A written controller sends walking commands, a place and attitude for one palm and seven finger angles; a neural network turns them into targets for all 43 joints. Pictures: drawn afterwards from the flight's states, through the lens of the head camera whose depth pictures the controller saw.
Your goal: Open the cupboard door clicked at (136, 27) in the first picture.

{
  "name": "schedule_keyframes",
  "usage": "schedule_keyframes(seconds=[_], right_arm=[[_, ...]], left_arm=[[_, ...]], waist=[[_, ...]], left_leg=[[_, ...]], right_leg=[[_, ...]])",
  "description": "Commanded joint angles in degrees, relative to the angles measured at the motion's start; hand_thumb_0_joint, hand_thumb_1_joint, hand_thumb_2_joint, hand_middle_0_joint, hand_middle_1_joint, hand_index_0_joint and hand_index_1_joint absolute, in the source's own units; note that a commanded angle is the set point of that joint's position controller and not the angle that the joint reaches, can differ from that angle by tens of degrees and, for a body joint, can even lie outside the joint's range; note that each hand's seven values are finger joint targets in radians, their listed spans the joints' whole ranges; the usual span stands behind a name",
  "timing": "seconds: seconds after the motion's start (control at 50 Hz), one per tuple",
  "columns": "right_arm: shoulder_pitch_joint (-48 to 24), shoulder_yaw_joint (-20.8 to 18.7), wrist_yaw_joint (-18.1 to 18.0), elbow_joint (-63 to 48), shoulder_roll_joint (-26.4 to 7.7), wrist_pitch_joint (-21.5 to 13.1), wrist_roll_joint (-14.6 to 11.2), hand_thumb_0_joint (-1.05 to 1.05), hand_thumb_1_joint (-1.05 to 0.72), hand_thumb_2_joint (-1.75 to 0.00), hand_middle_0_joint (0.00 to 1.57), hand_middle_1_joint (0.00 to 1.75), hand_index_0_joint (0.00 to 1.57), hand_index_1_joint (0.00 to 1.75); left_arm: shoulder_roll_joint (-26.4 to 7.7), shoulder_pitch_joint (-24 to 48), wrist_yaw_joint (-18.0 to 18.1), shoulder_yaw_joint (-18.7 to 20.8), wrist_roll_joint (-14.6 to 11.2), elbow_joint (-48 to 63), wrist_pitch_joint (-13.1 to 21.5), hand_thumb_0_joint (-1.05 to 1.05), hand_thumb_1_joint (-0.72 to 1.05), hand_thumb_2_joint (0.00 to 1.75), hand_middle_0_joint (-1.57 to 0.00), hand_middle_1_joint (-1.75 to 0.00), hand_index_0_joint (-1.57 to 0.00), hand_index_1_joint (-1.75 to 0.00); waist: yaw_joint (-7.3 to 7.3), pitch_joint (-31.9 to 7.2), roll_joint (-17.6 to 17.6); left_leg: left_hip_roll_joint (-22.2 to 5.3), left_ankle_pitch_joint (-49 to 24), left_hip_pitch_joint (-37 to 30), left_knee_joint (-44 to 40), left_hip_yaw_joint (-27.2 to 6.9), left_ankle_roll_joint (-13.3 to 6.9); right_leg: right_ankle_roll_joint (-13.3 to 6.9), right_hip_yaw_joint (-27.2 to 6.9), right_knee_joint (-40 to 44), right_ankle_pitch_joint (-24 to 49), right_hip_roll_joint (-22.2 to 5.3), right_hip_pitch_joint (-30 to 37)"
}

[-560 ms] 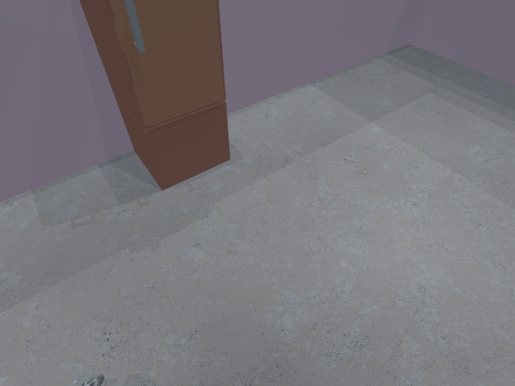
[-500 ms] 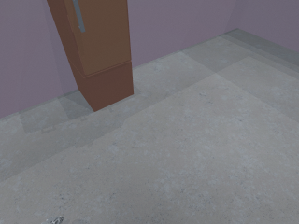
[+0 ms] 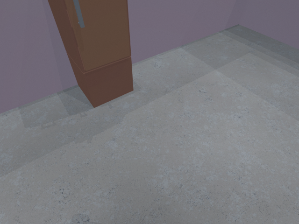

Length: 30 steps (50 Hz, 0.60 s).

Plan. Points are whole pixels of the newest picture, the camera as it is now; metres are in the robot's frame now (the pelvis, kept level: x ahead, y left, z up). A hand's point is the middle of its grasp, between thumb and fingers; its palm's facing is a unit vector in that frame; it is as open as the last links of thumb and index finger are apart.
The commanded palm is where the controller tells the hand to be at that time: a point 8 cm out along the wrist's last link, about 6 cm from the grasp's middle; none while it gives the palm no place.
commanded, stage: stand and wait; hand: left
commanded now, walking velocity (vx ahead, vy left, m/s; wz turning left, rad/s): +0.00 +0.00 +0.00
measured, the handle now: (77, 10) +1.18 +0.50 +0.07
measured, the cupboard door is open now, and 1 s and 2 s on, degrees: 0 0 0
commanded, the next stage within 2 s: look at it before walking up in 0.26 s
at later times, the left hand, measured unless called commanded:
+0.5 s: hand out of the picture +0.08 +0.24 -0.15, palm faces -0.03 -0.94 -0.33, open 7.4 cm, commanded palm none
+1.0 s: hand out of the picture +0.07 +0.24 -0.15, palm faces -0.02 -0.94 -0.34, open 7.4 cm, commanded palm none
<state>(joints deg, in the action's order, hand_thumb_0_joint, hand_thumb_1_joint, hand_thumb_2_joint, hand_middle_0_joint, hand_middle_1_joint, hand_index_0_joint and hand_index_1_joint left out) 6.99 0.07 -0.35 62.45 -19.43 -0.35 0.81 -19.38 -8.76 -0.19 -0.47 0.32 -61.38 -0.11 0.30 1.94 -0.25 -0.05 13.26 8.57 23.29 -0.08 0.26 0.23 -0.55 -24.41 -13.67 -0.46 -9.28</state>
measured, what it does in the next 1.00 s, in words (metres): stands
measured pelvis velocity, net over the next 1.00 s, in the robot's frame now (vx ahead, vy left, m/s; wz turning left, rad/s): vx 0.00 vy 0.00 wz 0.00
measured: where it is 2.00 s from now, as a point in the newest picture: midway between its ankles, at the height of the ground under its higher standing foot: (154, 216)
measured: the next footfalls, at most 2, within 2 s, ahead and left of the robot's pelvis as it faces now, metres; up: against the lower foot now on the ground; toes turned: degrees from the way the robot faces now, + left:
left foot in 1.70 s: +0.35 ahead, +0.10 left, +0.00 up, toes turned -5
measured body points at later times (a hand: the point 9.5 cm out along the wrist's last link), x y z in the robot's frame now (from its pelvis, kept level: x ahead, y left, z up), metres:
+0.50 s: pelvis -0.01 +0.00 +0.00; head +0.00 +0.00 +0.45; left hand +0.08 +0.29 -0.13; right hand +0.07 -0.30 -0.13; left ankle -0.01 +0.12 -0.74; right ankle -0.01 -0.12 -0.74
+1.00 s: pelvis +0.00 +0.00 +0.00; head +0.00 -0.01 +0.45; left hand +0.07 +0.29 -0.13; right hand +0.08 -0.30 -0.13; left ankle -0.01 +0.12 -0.74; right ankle -0.01 -0.12 -0.74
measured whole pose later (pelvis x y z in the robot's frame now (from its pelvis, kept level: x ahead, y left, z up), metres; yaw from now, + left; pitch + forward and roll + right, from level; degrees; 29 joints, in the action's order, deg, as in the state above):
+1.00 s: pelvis +0.00 +0.00 +0.00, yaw +0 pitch -2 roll +0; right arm 6.3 0.4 -0.3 64.0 -19.6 -0.7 0.6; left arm -19.4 -8.1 -0.2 -0.5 0.4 -62.5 0.5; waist 0.3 1.4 0.1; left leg -0.6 11.5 6.7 20.1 0.0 0.7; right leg -0.1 -0.6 -21.3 -11.8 0.1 -7.5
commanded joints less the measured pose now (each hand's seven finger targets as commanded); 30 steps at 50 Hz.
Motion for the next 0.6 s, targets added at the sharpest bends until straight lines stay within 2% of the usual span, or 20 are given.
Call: schedule_keyframes(seconds=[0.0,0.1,0.18,0.38,0.58], right_arm=[[-3.54,-2.36,-0.55,-3.53,-11.46,-1.62,-0.24,0.00,-0.90,-0.90,0.20,0.30,0.20,0.30],[-3.45,-2.27,-0.47,-2.86,-11.57,-1.50,-0.28,0.00,-0.90,-0.90,0.20,0.30,0.20,0.30],[-2.94,-2.24,-0.42,-2.57,-11.60,-1.57,-0.25,0.00,-0.90,-0.90,0.20,0.30,0.20,0.30],[-3.27,-2.15,-0.31,-2.25,-11.61,-1.50,-0.25,0.00,-0.90,-0.90,0.20,0.30,0.20,0.30],[-3.19,-2.13,-0.39,-2.33,-11.67,-1.73,-0.35,0.00,-0.90,-0.90,0.20,0.30,0.20,0.30]], left_arm=[[-11.88,3.13,0.93,2.36,0.18,3.53,1.47,0.00,0.90,0.90,-0.20,-0.30,-0.20,-0.30],[-11.98,3.25,0.89,2.24,0.20,2.99,1.43,0.00,0.90,0.90,-0.20,-0.30,-0.20,-0.30],[-12.03,3.35,0.92,2.29,0.23,2.92,1.54,0.00,0.90,0.90,-0.20,-0.30,-0.20,-0.30],[-12.03,3.73,0.83,2.21,0.30,3.01,1.52,0.00,0.90,0.90,-0.20,-0.30,-0.20,-0.30],[-11.82,3.48,0.86,2.29,0.30,2.98,1.58,0.00,0.90,0.90,-0.20,-0.30,-0.20,-0.30]], waist=[[-0.14,-4.45,-0.15],[-0.06,-3.15,0.03],[-0.21,-3.98,-0.45],[-0.20,-2.59,-0.12],[-0.12,-4.07,-0.02]], left_leg=[[-6.46,-9.72,-1.31,-3.57,-4.89,-2.19],[-6.50,-7.54,-0.74,-4.42,-4.95,-2.06],[-6.53,-8.19,-1.15,-4.42,-5.07,-2.00],[-6.55,-6.66,-0.61,-5.15,-5.13,-1.85],[-6.90,-9.56,-1.91,-5.20,-5.07,-1.92]], right_leg=[[-2.17,-5.43,4.17,9.54,-6.42,0.84],[-2.08,-5.63,5.04,7.18,-6.35,0.10],[-2.16,-5.93,5.26,7.67,-6.38,0.52],[-2.04,-6.16,6.17,5.42,-6.20,-0.57],[-1.88,-5.54,5.64,8.89,-6.25,0.77]])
